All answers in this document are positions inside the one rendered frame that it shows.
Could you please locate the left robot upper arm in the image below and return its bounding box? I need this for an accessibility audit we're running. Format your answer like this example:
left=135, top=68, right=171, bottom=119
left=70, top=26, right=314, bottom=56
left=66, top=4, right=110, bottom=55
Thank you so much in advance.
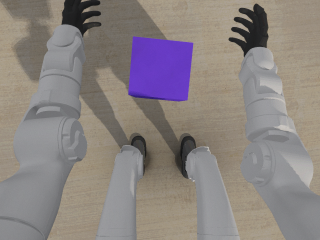
left=0, top=116, right=88, bottom=240

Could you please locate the right robot thigh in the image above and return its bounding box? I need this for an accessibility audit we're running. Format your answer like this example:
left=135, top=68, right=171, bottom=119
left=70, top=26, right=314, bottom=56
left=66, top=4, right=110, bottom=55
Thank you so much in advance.
left=187, top=151, right=240, bottom=240

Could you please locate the robot left forearm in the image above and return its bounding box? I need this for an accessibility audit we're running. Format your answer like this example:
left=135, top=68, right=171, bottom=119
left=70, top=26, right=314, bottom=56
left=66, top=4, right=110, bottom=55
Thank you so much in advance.
left=13, top=24, right=86, bottom=161

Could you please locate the robot right foot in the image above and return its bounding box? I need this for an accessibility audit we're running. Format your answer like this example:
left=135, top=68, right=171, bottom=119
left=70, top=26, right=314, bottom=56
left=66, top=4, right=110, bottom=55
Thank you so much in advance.
left=180, top=136, right=196, bottom=179

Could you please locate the robot left hand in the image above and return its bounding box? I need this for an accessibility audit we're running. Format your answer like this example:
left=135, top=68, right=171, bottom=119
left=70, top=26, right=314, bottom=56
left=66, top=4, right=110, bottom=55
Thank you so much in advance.
left=61, top=0, right=102, bottom=37

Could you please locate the right robot upper arm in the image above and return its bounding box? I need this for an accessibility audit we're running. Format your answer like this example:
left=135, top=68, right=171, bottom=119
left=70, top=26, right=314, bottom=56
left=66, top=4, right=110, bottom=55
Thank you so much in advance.
left=240, top=139, right=320, bottom=240

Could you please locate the carton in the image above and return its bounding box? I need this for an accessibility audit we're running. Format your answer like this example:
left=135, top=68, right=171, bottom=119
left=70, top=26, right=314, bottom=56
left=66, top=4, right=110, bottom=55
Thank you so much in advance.
left=128, top=36, right=194, bottom=102

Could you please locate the robot right forearm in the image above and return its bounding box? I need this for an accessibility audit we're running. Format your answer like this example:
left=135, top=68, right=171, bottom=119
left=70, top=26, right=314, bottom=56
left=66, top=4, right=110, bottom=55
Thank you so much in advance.
left=238, top=47, right=314, bottom=178

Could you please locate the robot right hand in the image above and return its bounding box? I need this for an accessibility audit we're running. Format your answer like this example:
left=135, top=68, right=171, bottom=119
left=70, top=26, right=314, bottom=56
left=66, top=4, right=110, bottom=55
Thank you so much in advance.
left=228, top=3, right=269, bottom=57

